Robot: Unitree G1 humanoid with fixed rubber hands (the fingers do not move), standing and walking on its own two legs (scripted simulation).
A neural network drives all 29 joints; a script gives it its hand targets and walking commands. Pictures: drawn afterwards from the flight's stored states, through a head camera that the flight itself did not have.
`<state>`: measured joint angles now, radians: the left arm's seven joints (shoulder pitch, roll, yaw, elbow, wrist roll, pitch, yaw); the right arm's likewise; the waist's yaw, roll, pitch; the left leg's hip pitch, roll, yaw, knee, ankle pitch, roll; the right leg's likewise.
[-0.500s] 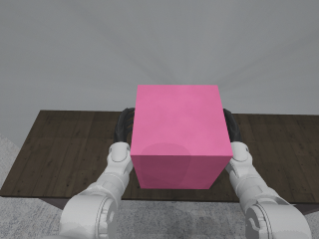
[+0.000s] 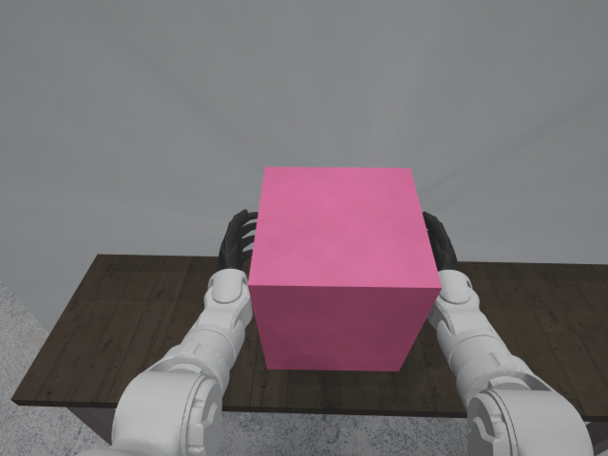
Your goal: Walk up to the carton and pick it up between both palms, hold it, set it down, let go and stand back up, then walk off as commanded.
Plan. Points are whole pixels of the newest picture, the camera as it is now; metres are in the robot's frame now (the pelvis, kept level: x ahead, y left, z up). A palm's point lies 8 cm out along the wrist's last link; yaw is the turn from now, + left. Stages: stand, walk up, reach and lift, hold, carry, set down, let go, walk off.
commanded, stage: reach and lift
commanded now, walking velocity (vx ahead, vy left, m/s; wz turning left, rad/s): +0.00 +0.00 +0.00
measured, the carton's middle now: (335, 273) +0.39 -0.01 +0.04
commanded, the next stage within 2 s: none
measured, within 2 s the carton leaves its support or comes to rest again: neither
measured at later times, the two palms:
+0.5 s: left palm (218, 247) +0.38 +0.16 +0.11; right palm (437, 249) +0.38 -0.14 +0.11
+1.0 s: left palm (200, 238) +0.35 +0.17 +0.15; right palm (442, 246) +0.35 -0.13 +0.15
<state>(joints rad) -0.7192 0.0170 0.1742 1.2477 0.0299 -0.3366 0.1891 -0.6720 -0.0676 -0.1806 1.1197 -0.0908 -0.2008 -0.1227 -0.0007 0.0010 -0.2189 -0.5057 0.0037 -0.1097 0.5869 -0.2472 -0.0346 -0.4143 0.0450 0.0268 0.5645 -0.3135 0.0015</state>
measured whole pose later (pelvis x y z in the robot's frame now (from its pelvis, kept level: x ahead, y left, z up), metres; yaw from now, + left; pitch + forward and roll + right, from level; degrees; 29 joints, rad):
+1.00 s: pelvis -0.01 +0.00 +0.01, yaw +0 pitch -4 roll -1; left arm -0.59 0.02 0.19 0.67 0.10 0.33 0.10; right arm -0.60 -0.04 -0.05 0.75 0.04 0.29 -0.19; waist 0.00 -0.01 -0.14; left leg -0.19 0.01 -0.11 0.47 -0.22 -0.03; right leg -0.08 0.04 0.03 0.41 -0.26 0.00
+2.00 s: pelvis +0.00 +0.00 +0.01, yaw +0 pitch -4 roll -1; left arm -0.62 0.05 0.20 0.46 0.10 0.54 0.07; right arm -0.65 -0.04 -0.05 0.61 0.15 0.42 -0.24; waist 0.00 -0.02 -0.13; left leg -0.17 0.01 -0.11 0.44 -0.20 -0.03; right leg -0.05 0.04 0.03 0.35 -0.23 0.00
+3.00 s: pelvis -0.01 +0.00 +0.02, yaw +0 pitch -5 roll -1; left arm -0.60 0.05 0.20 0.36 0.11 0.64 0.07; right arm -0.65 -0.04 -0.05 0.54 0.16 0.50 -0.24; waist 0.00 -0.02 -0.13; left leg -0.16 0.01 -0.11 0.43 -0.19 -0.03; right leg -0.04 0.04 0.03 0.34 -0.22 0.00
